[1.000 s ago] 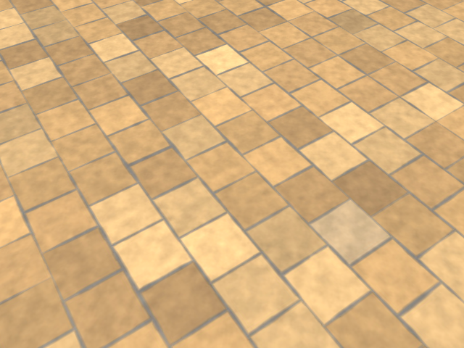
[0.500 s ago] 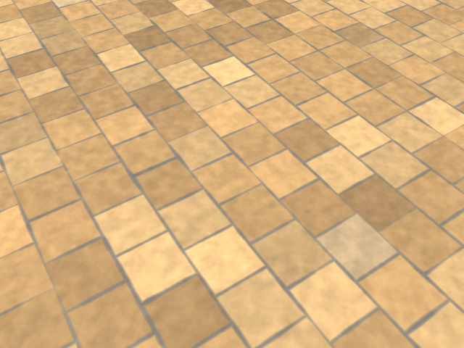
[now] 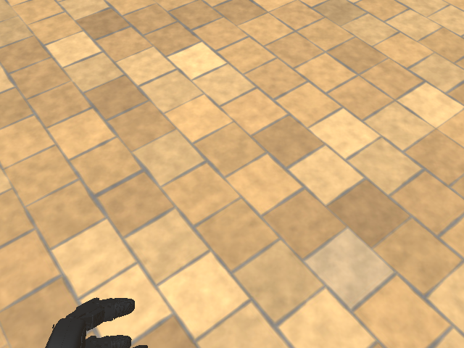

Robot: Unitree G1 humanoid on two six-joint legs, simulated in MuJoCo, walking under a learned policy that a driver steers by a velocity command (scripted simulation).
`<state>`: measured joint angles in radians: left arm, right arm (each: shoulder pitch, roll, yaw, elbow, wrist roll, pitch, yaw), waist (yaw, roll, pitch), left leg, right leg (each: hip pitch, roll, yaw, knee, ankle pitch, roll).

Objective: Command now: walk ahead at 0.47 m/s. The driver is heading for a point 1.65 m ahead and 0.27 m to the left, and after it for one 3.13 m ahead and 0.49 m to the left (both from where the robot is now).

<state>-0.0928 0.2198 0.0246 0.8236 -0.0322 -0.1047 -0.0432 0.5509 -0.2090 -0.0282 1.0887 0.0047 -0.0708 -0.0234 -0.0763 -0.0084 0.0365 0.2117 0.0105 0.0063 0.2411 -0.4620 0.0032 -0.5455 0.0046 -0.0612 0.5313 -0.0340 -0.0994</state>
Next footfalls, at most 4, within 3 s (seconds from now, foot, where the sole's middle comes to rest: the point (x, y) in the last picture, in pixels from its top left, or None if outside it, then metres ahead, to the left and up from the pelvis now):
0.56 left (177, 333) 0.50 0.14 -0.75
1.12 right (251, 229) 0.81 -0.10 -0.75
1.68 left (177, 159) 1.12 0.14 -0.75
2.20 right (233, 101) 1.42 -0.09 -0.75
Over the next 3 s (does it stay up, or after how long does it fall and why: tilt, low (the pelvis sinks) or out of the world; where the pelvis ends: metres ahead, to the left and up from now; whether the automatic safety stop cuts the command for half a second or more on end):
stays up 1.58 0.17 0.03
